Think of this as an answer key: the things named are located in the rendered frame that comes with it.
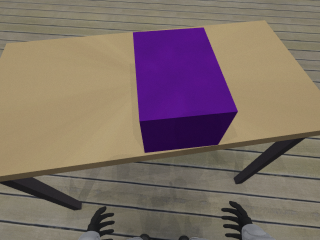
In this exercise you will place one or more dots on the robot right hand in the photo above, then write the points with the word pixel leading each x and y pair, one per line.
pixel 242 219

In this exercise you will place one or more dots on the carton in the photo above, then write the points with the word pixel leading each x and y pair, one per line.
pixel 183 98

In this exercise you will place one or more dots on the table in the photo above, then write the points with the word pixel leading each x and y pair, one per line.
pixel 71 104

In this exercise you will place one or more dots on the right robot forearm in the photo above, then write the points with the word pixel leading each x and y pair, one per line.
pixel 254 232

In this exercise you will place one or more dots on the robot left hand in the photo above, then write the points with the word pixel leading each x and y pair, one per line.
pixel 95 224

